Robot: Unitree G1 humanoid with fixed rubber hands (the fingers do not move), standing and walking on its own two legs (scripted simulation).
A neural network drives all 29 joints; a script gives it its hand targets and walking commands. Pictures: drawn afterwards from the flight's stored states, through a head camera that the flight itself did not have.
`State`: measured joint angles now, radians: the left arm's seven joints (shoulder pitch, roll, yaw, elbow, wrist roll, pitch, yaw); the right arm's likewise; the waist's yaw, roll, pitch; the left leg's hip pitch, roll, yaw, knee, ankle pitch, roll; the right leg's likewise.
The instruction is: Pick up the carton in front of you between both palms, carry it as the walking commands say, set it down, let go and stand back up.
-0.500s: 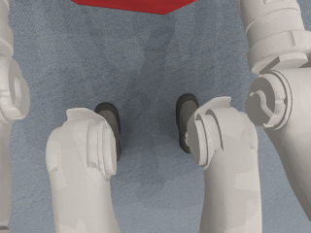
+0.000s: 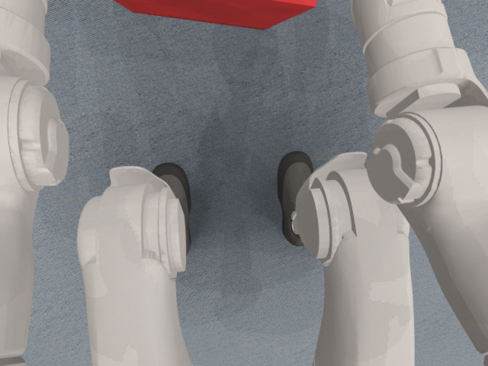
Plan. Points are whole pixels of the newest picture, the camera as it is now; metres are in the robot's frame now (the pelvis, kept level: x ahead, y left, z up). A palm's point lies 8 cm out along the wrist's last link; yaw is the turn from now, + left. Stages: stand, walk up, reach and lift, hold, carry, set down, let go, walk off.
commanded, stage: reach and lift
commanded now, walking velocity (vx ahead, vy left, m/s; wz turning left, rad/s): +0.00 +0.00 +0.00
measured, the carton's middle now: out of the picture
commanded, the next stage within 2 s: none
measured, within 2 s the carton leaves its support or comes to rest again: leaves its support in 0.32 s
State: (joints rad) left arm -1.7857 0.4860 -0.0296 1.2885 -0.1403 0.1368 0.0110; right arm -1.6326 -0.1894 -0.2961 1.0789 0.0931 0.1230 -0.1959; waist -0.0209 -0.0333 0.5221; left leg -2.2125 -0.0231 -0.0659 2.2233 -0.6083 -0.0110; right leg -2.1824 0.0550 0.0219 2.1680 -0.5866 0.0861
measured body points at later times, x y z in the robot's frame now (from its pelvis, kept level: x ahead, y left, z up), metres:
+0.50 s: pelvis +0.01 +0.00 +0.02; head +0.35 +0.05 +0.30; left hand +0.58 +0.20 -0.09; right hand +0.57 -0.11 -0.09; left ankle +0.10 +0.12 -0.34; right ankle +0.12 -0.14 -0.34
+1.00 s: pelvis +0.00 -0.01 +0.13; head +0.28 +0.03 +0.48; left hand +0.52 +0.19 +0.06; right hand +0.53 -0.11 +0.07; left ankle +0.10 +0.12 -0.34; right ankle +0.12 -0.14 -0.34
